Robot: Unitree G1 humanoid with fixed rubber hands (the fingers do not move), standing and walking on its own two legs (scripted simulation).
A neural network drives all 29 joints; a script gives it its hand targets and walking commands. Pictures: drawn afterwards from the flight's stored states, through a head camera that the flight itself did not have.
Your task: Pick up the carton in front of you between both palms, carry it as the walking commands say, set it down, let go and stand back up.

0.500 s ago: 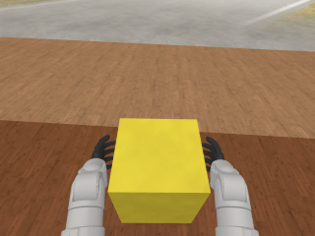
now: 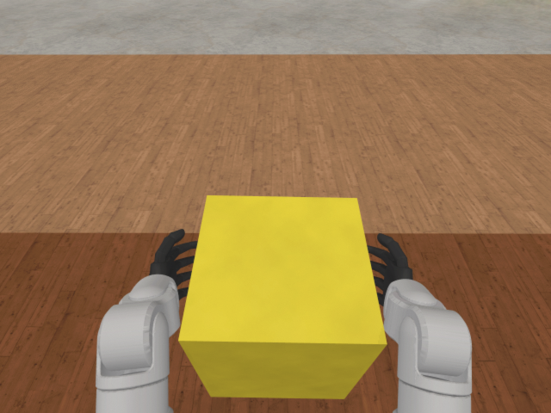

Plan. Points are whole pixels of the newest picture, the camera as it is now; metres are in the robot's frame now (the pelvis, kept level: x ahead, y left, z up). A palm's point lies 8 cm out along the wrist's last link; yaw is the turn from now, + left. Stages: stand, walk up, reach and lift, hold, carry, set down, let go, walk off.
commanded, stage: carry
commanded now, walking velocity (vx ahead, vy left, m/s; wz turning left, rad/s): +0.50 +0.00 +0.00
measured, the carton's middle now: (279, 303) +0.29 -0.01 +0.02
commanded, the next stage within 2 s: none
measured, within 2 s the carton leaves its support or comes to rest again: neither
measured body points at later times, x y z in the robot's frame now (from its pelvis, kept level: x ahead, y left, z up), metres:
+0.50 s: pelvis +0.33 +0.03 +0.00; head +0.35 +0.03 +0.45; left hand +0.62 +0.16 +0.05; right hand +0.59 -0.14 +0.06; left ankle +0.40 +0.08 -0.73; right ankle +0.15 -0.07 -0.62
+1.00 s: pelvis +0.68 -0.01 +0.00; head +0.70 -0.01 +0.45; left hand +0.96 +0.15 +0.07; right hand +0.97 -0.15 +0.07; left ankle +0.48 +0.09 -0.63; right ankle +0.76 -0.08 -0.73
